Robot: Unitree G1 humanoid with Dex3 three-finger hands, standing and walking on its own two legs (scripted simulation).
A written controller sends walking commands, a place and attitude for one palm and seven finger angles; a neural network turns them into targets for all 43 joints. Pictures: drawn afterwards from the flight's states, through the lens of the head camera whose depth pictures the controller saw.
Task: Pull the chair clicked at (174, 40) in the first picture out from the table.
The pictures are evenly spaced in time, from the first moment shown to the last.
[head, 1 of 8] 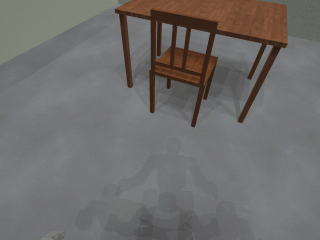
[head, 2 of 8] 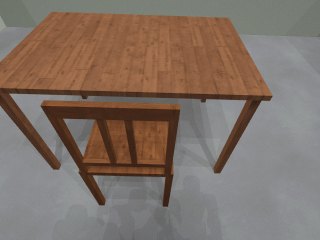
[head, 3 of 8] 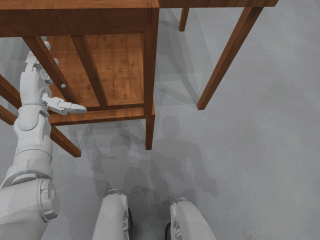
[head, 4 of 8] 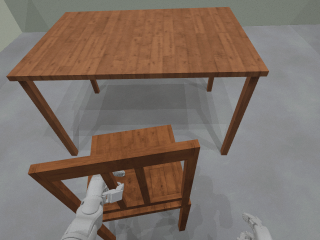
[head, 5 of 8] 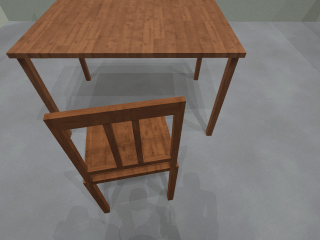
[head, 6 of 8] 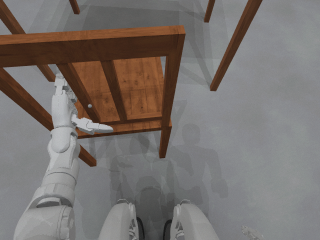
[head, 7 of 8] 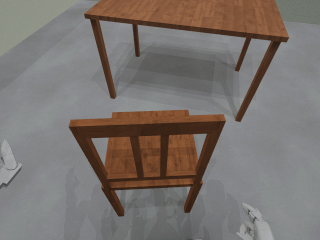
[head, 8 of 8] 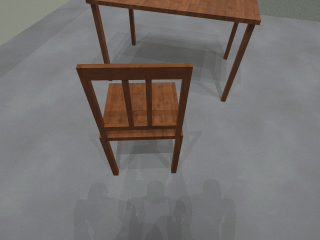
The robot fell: no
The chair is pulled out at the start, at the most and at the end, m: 0.00 0.64 0.64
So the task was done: yes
